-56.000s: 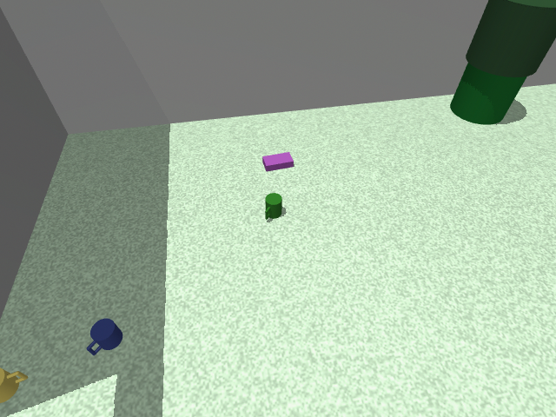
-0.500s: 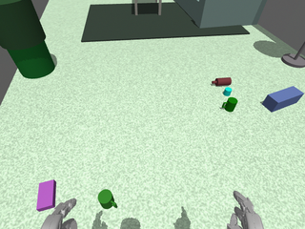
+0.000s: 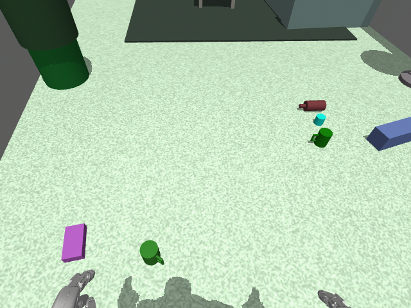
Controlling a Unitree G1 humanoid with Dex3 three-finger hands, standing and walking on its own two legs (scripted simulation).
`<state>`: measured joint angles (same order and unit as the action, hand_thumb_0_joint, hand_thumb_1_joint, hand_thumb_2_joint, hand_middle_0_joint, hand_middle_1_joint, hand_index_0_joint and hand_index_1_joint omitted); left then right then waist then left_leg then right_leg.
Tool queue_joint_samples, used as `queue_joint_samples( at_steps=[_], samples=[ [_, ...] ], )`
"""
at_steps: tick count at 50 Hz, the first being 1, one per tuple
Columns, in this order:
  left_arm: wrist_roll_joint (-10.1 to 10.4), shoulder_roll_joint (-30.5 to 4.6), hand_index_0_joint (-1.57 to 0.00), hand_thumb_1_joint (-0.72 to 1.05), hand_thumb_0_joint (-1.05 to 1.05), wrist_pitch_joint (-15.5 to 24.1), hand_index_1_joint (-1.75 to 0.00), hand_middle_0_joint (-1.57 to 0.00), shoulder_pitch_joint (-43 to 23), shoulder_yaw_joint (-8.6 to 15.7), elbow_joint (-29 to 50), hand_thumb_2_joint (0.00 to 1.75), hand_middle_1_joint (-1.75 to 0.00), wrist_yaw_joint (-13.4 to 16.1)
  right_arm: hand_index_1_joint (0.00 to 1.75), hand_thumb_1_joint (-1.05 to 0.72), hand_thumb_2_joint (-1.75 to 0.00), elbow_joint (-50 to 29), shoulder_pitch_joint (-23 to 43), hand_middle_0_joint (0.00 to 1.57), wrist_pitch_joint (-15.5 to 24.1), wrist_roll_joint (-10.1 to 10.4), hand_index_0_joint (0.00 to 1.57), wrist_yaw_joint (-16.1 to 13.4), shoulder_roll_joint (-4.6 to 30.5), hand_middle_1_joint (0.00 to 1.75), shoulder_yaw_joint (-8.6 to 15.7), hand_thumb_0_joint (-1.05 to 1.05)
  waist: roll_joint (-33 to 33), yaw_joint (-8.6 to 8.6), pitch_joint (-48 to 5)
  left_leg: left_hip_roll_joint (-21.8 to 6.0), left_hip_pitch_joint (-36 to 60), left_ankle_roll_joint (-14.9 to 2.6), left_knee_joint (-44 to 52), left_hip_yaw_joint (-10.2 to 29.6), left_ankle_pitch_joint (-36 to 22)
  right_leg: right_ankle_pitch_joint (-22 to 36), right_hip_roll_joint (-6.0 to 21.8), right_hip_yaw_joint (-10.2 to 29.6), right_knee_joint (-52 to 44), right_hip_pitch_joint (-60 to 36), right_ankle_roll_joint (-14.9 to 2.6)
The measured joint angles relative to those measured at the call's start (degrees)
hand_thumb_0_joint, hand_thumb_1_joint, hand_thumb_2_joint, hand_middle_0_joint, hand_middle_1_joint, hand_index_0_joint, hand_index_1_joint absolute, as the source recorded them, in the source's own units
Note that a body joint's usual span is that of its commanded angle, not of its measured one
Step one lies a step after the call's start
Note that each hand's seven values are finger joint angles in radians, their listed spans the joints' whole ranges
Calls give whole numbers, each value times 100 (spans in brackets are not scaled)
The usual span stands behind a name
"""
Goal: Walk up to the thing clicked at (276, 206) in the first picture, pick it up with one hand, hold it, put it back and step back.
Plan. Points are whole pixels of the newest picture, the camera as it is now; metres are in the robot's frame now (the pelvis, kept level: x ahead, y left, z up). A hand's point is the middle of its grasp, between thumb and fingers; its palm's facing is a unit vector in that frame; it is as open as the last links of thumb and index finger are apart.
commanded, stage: stand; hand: left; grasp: from above
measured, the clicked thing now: (153, 255) +0.45 +0.23 -0.68
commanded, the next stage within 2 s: none
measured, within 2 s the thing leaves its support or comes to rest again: neither
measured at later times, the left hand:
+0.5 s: hand out of the picture +0.05 +0.24 -0.12, palm faces +0.05 -0.94 -0.33, open 7.4 cm
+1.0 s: hand out of the picture +0.06 +0.23 -0.11, palm faces +0.04 -0.94 -0.34, open 7.4 cm
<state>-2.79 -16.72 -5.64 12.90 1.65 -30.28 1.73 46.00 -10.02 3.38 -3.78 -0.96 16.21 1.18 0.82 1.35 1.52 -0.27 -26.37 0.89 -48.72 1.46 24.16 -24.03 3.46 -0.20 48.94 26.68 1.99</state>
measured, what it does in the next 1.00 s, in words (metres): stands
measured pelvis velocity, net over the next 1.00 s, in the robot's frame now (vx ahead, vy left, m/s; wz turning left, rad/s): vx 0.01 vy -0.01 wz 0.02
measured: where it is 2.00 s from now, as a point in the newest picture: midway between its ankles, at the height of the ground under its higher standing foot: outside the picture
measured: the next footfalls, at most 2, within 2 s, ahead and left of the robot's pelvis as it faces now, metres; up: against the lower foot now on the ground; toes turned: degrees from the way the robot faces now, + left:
none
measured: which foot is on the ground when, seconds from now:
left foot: down 0.00-1.00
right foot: down 0.00-1.00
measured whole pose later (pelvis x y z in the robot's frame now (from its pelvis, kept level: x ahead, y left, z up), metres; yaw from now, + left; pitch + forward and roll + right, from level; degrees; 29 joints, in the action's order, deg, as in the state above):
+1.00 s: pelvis +0.01 -0.01 +0.05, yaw +1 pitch -4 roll +0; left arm -1.3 -17.1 0.1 7.5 2.0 -66.1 1.1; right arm 64.8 -8.6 0.1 -1.5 -0.6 18.1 1.5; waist -1.4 0.3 4.1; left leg -1.7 -6.8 2.1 -22.0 2.9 11.7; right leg -11.5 2.0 -2.6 21.3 6.2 1.3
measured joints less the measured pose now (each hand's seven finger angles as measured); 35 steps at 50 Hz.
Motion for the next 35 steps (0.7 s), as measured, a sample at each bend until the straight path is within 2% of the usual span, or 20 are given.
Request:
queue_joint_samples(
  at_steps=[7, 15, 24, 35],
  samples=[
    [0, -20, -20, 90, 1, 284, -30, -20, 39, 130, -1383, 90, -30, 21, 30, -91, -90, 525, -130, 21, -180, 40, 20, 48, 94, 30, 187, 1, -92, -32, 69, -11, 544, -25, 533, 17, -208, 249, -9, -43, -616, -591, 35],
    [70, 60, -20, 90, 1, 433, -30, -20, 21, 111, -2360, 90, -30, 10, 30, -91, -90, 1041, -139, 21, -277, 107, 20, 10, 35, 30, 162, 1, -163, -28, 143, -11, 1106, -23, 1250, 54, -550, 607, -10, -109, -1389, -1198, 41],
    [101, 76, -20, 90, 1, 511, -30, -21, -131, 57, -3035, 90, -30, 9, 30, -91, -90, 1447, -26, 21, -311, 184, 20, 1, -27, 30, 97, 1, -179, -45, 197, -22, 1619, 4, 1990, 87, -935, 980, -21, -168, -2137, -1730, 33],
    [98, -17, -20, 90, 1, 546, -30, -21, -339, 53, -3390, 90, -30, -29, 30, -91, -90, 1711, 71, 21, -337, 205, 20, 20, 91, 30, 105, 1, -199, -69, 209, -52, 1837, 53, 2437, 115, -1181, 1183, -50, -207, -2516, -1926, -6]
  ],
)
